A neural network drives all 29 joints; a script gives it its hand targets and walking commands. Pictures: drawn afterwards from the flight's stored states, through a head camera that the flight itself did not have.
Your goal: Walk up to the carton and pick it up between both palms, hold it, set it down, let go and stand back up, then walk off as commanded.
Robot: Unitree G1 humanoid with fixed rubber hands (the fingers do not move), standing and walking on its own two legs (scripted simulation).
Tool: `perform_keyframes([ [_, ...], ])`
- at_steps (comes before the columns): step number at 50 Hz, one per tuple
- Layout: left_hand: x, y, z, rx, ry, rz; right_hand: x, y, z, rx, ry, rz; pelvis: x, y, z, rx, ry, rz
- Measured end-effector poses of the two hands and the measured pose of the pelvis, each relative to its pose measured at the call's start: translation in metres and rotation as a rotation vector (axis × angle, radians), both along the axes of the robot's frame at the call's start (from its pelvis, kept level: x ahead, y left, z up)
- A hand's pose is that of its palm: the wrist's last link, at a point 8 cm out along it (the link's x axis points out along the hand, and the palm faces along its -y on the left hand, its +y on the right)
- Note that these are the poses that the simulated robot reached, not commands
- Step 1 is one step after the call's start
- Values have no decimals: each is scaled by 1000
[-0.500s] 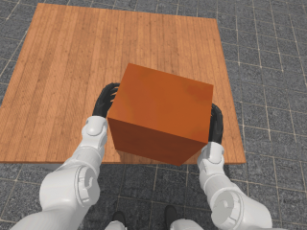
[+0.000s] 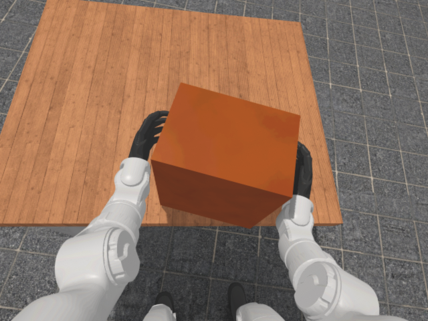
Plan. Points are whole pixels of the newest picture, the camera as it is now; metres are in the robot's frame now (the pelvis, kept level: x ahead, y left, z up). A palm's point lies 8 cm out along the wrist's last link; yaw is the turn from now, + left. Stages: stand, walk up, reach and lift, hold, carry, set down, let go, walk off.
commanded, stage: set down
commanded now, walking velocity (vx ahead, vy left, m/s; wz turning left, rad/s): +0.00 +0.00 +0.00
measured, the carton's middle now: (220, 166) +0.40 -0.05 -0.08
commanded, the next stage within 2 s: none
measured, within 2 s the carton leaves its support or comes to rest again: rests again in 0.58 s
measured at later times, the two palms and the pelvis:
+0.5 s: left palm (140, 155) +0.43 +0.11 -0.06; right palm (292, 189) +0.33 -0.19 -0.06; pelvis -0.01 +0.02 -0.02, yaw -1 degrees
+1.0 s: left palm (111, 149) +0.43 +0.16 -0.03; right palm (300, 182) +0.33 -0.19 -0.02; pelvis -0.03 +0.04 -0.03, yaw -2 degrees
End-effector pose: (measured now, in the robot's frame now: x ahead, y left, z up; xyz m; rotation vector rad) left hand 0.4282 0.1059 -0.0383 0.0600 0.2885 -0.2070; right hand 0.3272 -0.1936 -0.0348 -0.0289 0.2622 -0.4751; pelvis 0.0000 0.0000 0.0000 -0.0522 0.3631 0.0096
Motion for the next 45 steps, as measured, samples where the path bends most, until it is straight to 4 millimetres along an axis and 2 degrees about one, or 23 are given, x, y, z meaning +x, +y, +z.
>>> perform_keyframes([
  [8,1,0,-2,-5,2,2,0,0,-3,2,15,-3,-1,3,-1,-4,5,-1],
  [13,1,0,-9,-15,27,11,0,0,-11,17,49,0,-2,6,-3,-8,17,-1],
  [20,-2,4,-19,-19,75,28,-3,1,-24,49,91,-4,-3,13,-10,-20,64,-4],
  [25,-1,7,-22,-22,97,46,1,3,-26,66,100,3,-5,20,-17,-30,99,-10],
  [37,5,27,-6,-21,39,41,4,18,-14,63,112,23,-18,36,-29,-53,101,-17],
  [45,1,46,4,17,30,61,3,14,2,66,104,34,-28,40,-33,-59,74,-17],
])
